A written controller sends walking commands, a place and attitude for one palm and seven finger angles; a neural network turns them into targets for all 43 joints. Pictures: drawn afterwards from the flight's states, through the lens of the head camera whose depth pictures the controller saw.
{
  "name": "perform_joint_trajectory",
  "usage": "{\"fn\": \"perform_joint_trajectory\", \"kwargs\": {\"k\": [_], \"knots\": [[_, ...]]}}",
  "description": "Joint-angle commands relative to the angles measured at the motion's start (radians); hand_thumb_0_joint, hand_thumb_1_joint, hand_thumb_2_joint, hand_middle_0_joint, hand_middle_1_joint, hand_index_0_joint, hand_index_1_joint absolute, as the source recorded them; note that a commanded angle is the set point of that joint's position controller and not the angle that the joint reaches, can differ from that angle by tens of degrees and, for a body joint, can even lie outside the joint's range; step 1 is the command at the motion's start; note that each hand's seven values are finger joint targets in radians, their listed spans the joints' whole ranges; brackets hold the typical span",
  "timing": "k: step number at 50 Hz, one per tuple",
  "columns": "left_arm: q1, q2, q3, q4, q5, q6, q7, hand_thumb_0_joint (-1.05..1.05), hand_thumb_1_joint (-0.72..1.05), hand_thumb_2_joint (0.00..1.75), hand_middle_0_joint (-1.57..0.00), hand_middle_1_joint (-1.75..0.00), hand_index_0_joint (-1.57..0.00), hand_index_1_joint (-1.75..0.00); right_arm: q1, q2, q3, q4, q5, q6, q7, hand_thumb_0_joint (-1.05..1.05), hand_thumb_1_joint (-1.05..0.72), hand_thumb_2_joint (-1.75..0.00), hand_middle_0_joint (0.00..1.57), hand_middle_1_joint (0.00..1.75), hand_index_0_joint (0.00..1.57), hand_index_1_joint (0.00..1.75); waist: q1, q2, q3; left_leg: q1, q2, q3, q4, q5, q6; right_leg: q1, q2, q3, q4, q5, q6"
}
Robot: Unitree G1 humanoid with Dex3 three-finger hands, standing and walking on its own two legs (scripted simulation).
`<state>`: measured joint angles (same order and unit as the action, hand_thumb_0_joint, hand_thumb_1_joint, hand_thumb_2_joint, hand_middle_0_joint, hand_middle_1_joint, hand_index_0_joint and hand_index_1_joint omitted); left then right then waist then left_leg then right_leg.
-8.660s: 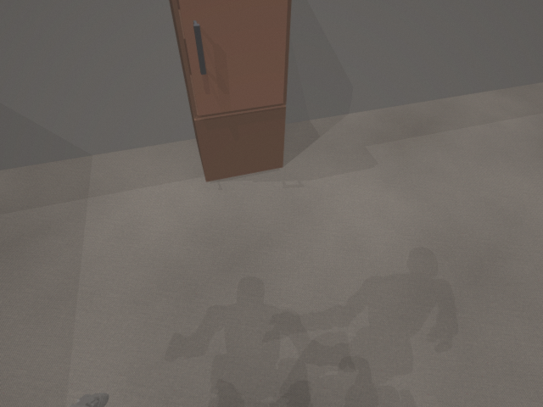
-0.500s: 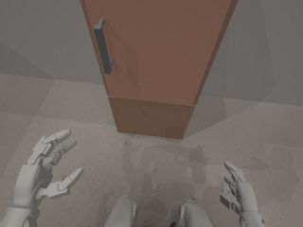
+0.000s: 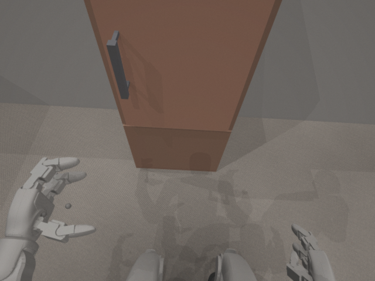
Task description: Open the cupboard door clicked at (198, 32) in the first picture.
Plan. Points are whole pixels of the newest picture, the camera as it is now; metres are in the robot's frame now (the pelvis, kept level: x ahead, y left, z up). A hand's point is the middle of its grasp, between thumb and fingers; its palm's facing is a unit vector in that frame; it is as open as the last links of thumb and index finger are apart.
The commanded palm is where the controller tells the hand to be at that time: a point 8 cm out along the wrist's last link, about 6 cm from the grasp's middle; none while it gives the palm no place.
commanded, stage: raise the hand with hooked fingers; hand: left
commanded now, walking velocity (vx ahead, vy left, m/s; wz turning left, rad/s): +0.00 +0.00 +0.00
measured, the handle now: (120, 67) +0.61 +0.22 +0.05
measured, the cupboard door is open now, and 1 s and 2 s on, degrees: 0 0 0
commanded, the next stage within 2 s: move the hooked fingers beside the handle in 0.98 s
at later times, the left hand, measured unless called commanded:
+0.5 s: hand (53, 175) +0.30 +0.28 +0.05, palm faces +0.03 -1.00 -0.07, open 14.0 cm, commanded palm +0.27 +0.32 +0.06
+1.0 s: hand (58, 175) +0.30 +0.27 +0.05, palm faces +0.03 -1.00 -0.06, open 14.0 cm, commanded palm +0.27 +0.31 +0.06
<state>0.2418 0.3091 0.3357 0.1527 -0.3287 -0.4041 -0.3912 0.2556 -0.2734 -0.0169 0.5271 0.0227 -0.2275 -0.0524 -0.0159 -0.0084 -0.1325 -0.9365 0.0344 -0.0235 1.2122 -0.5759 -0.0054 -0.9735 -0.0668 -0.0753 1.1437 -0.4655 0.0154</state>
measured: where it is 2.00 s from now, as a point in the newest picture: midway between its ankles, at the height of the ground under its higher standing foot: outside the picture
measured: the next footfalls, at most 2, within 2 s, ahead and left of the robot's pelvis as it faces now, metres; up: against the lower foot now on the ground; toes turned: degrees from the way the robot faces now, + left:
none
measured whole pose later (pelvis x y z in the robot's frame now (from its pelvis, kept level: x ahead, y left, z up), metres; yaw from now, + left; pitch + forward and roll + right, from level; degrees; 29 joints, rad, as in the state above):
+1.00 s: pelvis +0.01 -0.01 +0.01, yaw +0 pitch +18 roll -2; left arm 0.01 0.39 0.45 0.40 -0.36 -0.38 -0.51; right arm 0.26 -0.27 0.02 0.52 0.02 -0.17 -0.05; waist -0.02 0.00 -0.13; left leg -0.91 0.05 -0.02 1.17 -0.57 -0.01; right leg -0.95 -0.05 -0.08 1.10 -0.45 0.01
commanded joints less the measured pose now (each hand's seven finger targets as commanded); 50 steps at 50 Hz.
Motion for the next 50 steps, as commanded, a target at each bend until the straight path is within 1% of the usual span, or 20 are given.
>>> {"fn": "perform_joint_trajectory", "kwargs": {"k": [1, 2, 3, 6, 9, 13, 14, 18, 21, 23, 26, 27, 28, 34, 36, 39, 43, 45, 48, 50], "knots": [[-0.090, 0.189, 0.109, -0.184, -0.030, -0.056, -0.003, 0.00, -0.43, 0.33, -0.29, -1.15, -0.29, -1.15, -0.011, -0.141, -0.045, -0.149, 0.007, -0.050, -0.001, 0.00, -0.90, -0.90, 0.20, 0.30, 0.20, 0.30, 0.018, 0.110, -0.250, 0.134, -0.042, -0.012, -0.233, 0.293, 0.009, 0.228, 0.072, -0.006, -0.137, 0.113, -0.038], [-0.113, 0.192, 0.106, -0.166, -0.033, -0.046, -0.011, 0.00, -0.45, 0.32, -0.30, -1.17, -0.30, -1.17, -0.009, -0.142, -0.042, -0.151, 0.005, -0.046, -0.002, 0.00, -0.90, -0.90, 0.20, 0.30, 0.20, 0.30, 0.009, 0.108, -0.234, 0.130, -0.042, -0.013, -0.227, 0.300, 0.010, 0.217, 0.078, -0.008, -0.133, 0.121, -0.042], [-0.134, 0.199, 0.109, -0.166, -0.032, -0.043, -0.018, 0.00, -0.48, 0.31, -0.30, -1.18, -0.30, -1.18, -0.006, -0.143, -0.040, -0.148, 0.006, -0.043, -0.001, 0.00, -0.90, -0.90, 0.20, 0.30, 0.20, 0.30, 0.009, 0.126, -0.244, 0.142, -0.040, -0.011, -0.230, 0.299, 0.007, 0.217, 0.077, -0.007, -0.136, 0.122, -0.041], [-0.155, 0.208, 0.112, -0.141, -0.032, -0.029, -0.035, 0.00, -0.50, 0.30, -0.30, -1.20, -0.30, -1.20, -0.002, -0.148, -0.038, -0.152, 0.007, -0.042, -0.002, 0.00, -0.90, -0.90, 0.20, 0.30, 0.20, 0.30, 0.004, 0.115, -0.250, 0.151, -0.039, -0.012, -0.229, 0.316, 0.008, 0.223, 0.076, -0.007, -0.142, 0.143, -0.039], [-0.207, 0.239, 0.134, -0.121, -0.036, -0.019, -0.054, 0.00, -0.50, 0.30, -0.30, -1.20, -0.30, -1.20, 0.002, -0.151, -0.032, -0.149, 0.006, -0.038, -0.002, 0.00, -0.90, -0.90, 0.20, 0.30, 0.20, 0.30, 0.008, 0.130, -0.268, 0.168, -0.036, -0.018, -0.230, 0.355, 0.002, 0.230, 0.080, -0.011, -0.132, 0.174, -0.042], [-0.268, 0.267, 0.157, -0.087, -0.043, -0.011, -0.070, 0.00, -0.50, 0.30, -0.30, -1.20, -0.30, -1.20, 0.008, -0.153, -0.028, -0.146, 0.005, -0.034, -0.004, 0.00, -0.90, -0.90, 0.20, 0.30, 0.20, 0.30, 0.005, 0.117, -0.280, 0.170, -0.036, -0.015, -0.225, 0.364, 0.003, 0.232, 0.083, -0.008, -0.135, 0.186, -0.041], [-0.269, 0.276, 0.169, -0.065, -0.044, -0.007, -0.074, 0.00, -0.50, 0.30, -0.30, -1.20, -0.30, -1.20, 0.008, -0.155, -0.030, -0.146, 0.005, -0.032, -0.006, 0.00, -0.90, -0.90, 0.20, 0.30, 0.20, 0.30, 0.006, 0.096, -0.286, 0.164, -0.035, -0.016, -0.225, 0.364, 0.004, 0.242, 0.081, -0.008, -0.135, 0.188, -0.040], [-0.316, 0.306, 0.189, -0.037, -0.050, -0.003, -0.096, 0.00, -0.50, 0.30, -0.30, -1.20, -0.30, -1.20, 0.013, -0.156, -0.027, -0.141, 0.006, -0.029, -0.008, 0.00, -0.90, -0.90, 0.20, 0.30, 0.20, 0.30, 0.010, 0.112, -0.314, 0.171, -0.036, -0.007, -0.220, 0.389, 0.005, 0.263, 0.081, 0.001, -0.137, 0.216, -0.040], [-0.332, 0.314, 0.200, 0.002, -0.055, 0.004, -0.106, 0.00, -0.50, 0.30, -0.30, -1.20, -0.30, -1.20, 0.016, -0.158, -0.029, -0.137, 0.008, -0.024, -0.010, 0.00, -0.90, -0.90, 0.20, 0.30, 0.20, 0.30, 0.007, 0.090, -0.303, 0.159, -0.035, -0.003, -0.218, 0.393, 0.009, 0.272, 0.078, 0.005, -0.145, 0.231, -0.037], [-0.361, 0.344, 0.223, 0.023, -0.059, 0.005, -0.116, 0.00, -0.50, 0.30, -0.30, -1.20, -0.30, -1.20, 0.024, -0.159, -0.028, -0.132, 0.006, -0.020, -0.009, 0.00, -0.90, -0.90, 0.20, 0.30, 0.20, 0.30, 0.009, 0.098, -0.323, 0.152, -0.035, 0.003, -0.212, 0.401, 0.010, 0.289, 0.078, 0.013, -0.146, 0.243, -0.038], [-0.338, 0.322, 0.210, 0.045, -0.066, 0.005, -0.125, 0.00, -0.50, 0.30, -0.30, -1.20, -0.30, -1.20, 0.025, -0.160, -0.031, -0.137, 0.009, -0.018, -0.007, 0.00, -0.90, -0.90, 0.20, 0.30, 0.20, 0.30, 0.013, 0.083, -0.322, 0.149, -0.037, 0.004, -0.219, 0.401, 0.012, 0.302, 0.076, 0.015, -0.153, 0.248, -0.036], [-0.333, 0.323, 0.207, 0.035, -0.069, 0.003, -0.129, 0.00, -0.50, 0.30, -0.30, -1.20, -0.30, -1.20, 0.027, -0.160, -0.032, -0.142, 0.008, -0.019, -0.005, 0.00, -0.90, -0.90, 0.20, 0.30, 0.20, 0.30, 0.017, 0.104, -0.334, 0.158, -0.037, 0.005, -0.215, 0.428, 0.012, 0.307, 0.078, 0.015, -0.145, 0.268, -0.040], [-0.325, 0.327, 0.213, 0.035, -0.068, 0.003, -0.130, 0.00, -0.50, 0.30, -0.30, -1.20, -0.30, -1.20, 0.033, -0.160, -0.033, -0.141, 0.008, -0.015, -0.003, 0.00, -0.90, -0.90, 0.20, 0.30, 0.20, 0.30, 0.014, 0.084, -0.344, 0.164, -0.036, 0.007, -0.217, 0.438, 0.012, 0.314, 0.079, 0.015, -0.149, 0.283, -0.036], [-0.329, 0.334, 0.227, 0.035, -0.069, -0.016, -0.110, 0.00, -0.50, 0.30, -0.30, -1.20, -0.30, -1.20, 0.033, -0.158, -0.036, -0.142, 0.008, -0.003, 0.003, 0.00, -0.90, -0.90, 0.20, 0.30, 0.20, 0.30, 0.012, 0.102, -0.312, 0.145, -0.037, 0.014, -0.221, 0.400, 0.011, 0.302, 0.077, 0.021, -0.156, 0.251, -0.035], [-0.336, 0.327, 0.222, 0.049, -0.065, -0.020, -0.103, 0.00, -0.50, 0.30, -0.30, -1.20, -0.30, -1.20, 0.028, -0.157, -0.036, -0.144, 0.009, 0.001, 0.002, 0.00, -0.90, -0.90, 0.20, 0.30, 0.20, 0.30, 0.006, 0.080, -0.286, 0.126, -0.039, 0.015, -0.225, 0.352, 0.013, 0.294, 0.075, 0.025, -0.167, 0.208, -0.032], [-0.353, 0.334, 0.218, 0.028, -0.061, -0.033, -0.105, 0.00, -0.50, 0.30, -0.30, -1.20, -0.30, -1.20, 0.028, -0.155, -0.035, -0.145, 0.010, 0.005, -0.001, 0.00, -0.90, -0.90, 0.20, 0.30, 0.20, 0.30, 0.007, 0.112, -0.305, 0.144, -0.039, 0.017, -0.228, 0.357, 0.014, 0.303, 0.075, 0.031, -0.167, 0.216, -0.035], [-0.358, 0.332, 0.218, 0.047, -0.065, -0.035, -0.113, 0.00, -0.50, 0.30, -0.30, -1.20, -0.30, -1.20, 0.028, -0.156, -0.032, -0.140, 0.008, 0.008, -0.005, 0.00, -0.90, -0.90, 0.20, 0.30, 0.20, 0.30, 0.001, 0.076, -0.303, 0.126, -0.038, 0.016, -0.219, 0.344, 0.018, 0.307, 0.078, 0.035, -0.169, 0.212, -0.032], [-0.365, 0.342, 0.224, 0.036, -0.064, -0.039, -0.113, 0.00, -0.50, 0.30, -0.30, -1.20, -0.30, -1.20, 0.022, -0.156, -0.032, -0.141, 0.008, 0.008, -0.006, 0.00, -0.90, -0.90, 0.20, 0.30, 0.20, 0.30, 0.009, 0.104, -0.314, 0.134, -0.038, 0.014, -0.224, 0.345, 0.016, 0.308, 0.075, 0.034, -0.164, 0.209, -0.034], [-0.364, 0.338, 0.215, 0.044, -0.061, -0.033, -0.117, 0.00, -0.50, 0.30, -0.30, -1.20, -0.30, -1.20, 0.020, -0.153, -0.028, -0.144, 0.009, 0.009, -0.007, 0.00, -0.90, -0.90, 0.20, 0.30, 0.20, 0.30, 0.007, 0.120, -0.303, 0.144, -0.037, 0.014, -0.229, 0.345, 0.014, 0.301, 0.079, 0.032, -0.167, 0.206, -0.036], [-0.359, 0.329, 0.211, 0.065, -0.061, -0.028, -0.115, 0.00, -0.50, 0.30, -0.30, -1.20, -0.30, -1.20, 0.018, -0.154, -0.028, -0.146, 0.011, 0.011, -0.009, 0.00, -0.90, -0.90, 0.20, 0.30, 0.20, 0.30, 0.002, 0.080, -0.284, 0.126, -0.038, 0.014, -0.231, 0.308, 0.017, 0.294, 0.077, 0.032, -0.178, 0.172, -0.032]]}}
